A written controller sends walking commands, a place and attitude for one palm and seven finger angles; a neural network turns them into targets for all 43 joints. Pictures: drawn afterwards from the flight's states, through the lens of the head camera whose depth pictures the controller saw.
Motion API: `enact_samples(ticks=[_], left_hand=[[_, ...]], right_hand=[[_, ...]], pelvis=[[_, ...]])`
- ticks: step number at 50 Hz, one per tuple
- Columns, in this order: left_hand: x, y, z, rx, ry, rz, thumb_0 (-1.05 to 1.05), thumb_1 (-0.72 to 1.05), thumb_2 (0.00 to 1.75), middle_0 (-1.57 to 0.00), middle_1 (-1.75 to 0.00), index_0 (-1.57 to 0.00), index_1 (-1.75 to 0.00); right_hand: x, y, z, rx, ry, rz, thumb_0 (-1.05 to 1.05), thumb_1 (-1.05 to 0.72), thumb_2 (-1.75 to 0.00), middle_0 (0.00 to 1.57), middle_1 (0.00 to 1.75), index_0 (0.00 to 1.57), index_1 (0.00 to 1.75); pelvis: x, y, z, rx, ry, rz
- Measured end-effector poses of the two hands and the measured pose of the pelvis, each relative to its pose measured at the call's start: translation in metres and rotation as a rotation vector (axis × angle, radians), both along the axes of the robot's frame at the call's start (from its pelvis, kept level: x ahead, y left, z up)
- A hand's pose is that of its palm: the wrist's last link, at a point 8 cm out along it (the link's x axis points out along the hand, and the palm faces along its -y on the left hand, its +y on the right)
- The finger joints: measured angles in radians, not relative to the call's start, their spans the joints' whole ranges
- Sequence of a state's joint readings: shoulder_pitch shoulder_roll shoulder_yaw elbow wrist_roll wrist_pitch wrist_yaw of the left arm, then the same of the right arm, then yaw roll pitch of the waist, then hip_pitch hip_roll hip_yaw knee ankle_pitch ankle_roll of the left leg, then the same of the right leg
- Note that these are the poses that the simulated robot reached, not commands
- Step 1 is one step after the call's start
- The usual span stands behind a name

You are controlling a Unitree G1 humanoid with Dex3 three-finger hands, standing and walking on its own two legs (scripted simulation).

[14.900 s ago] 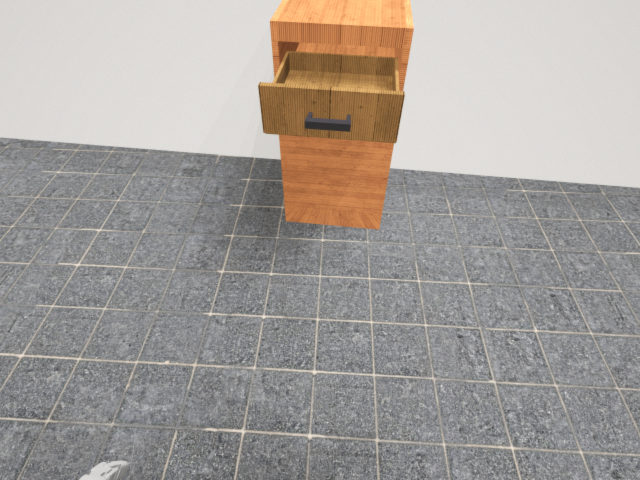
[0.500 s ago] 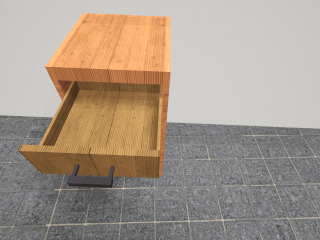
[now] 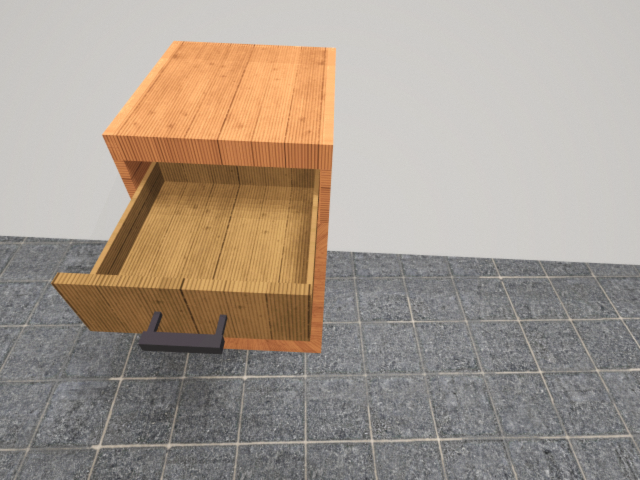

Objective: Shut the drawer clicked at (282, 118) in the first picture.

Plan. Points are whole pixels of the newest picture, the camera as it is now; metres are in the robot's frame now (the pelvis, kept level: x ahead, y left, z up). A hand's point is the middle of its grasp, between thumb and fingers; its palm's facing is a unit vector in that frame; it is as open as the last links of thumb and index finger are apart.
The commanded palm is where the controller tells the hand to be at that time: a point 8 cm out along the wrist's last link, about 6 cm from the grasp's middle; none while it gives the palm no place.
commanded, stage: come to a stop and stand still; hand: left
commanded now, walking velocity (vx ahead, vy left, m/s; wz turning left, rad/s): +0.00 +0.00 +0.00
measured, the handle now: (186, 331) +0.34 +0.23 -0.06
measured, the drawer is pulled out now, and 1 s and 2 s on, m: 0.29 0.29 0.26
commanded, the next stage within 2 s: look again from close up in 0.12 s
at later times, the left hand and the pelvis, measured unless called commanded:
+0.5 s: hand out of the picture +0.01 +0.18 -0.18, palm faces +0.03 -0.98 -0.21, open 7.4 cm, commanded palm none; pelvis +0.02 +0.02 -0.01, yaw +1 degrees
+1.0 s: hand (183, 425) +0.20 +0.19 -0.06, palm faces +0.25 -0.95 -0.17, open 7.1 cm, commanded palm +0.12 +0.24 -0.06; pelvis +0.04 +0.00 -0.01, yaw +2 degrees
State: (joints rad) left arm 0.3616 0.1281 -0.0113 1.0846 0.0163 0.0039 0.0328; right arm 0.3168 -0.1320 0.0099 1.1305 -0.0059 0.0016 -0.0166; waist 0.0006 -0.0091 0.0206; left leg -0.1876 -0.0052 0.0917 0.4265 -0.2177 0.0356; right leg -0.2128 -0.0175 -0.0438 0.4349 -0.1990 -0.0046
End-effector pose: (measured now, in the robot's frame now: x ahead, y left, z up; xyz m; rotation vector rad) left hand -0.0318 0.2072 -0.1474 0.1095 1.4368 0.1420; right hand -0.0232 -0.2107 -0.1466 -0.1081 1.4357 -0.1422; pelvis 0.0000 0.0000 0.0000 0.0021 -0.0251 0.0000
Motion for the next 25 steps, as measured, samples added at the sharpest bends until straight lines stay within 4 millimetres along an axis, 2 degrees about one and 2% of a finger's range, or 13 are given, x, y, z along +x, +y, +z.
enact_samples(ticks=[6,13,18,25], left_hand=[[-0.027,-0.014,-0.002,-0.033,0.070,0.023,0.00,0.91,0.90,-0.20,-0.30,-0.19,-0.30],[-0.030,-0.021,-0.004,-0.047,0.079,0.021,0.00,0.91,0.90,-0.20,-0.30,-0.20,-0.30],[-0.013,-0.004,-0.007,-0.022,0.051,0.003,0.00,0.91,0.90,-0.20,-0.30,-0.20,-0.30],[0.035,0.025,0.002,0.048,-0.062,-0.009,0.00,0.91,0.90,-0.20,-0.30,-0.20,-0.30]], right_hand=[[-0.014,0.003,0.002,0.001,0.040,-0.011,0.00,-0.91,-0.90,0.20,0.30,0.19,0.29],[-0.012,0.009,-0.001,0.010,0.043,-0.006,0.00,-0.90,-0.90,0.20,0.30,0.19,0.29],[0.006,0.014,-0.009,0.013,-0.028,-0.003,0.00,-0.90,-0.90,0.20,0.30,0.19,0.29],[0.028,0.020,-0.013,0.022,-0.075,0.013,0.02,-0.92,-0.90,0.20,0.30,0.19,0.29]], pelvis=[[0.001,-0.001,0.000,-0.003,0.006,0.001],[0.002,0.001,-0.002,-0.016,0.011,0.004],[0.003,0.009,-0.009,-0.019,0.022,0.014],[0.018,0.017,-0.007,-0.004,0.015,0.010]])
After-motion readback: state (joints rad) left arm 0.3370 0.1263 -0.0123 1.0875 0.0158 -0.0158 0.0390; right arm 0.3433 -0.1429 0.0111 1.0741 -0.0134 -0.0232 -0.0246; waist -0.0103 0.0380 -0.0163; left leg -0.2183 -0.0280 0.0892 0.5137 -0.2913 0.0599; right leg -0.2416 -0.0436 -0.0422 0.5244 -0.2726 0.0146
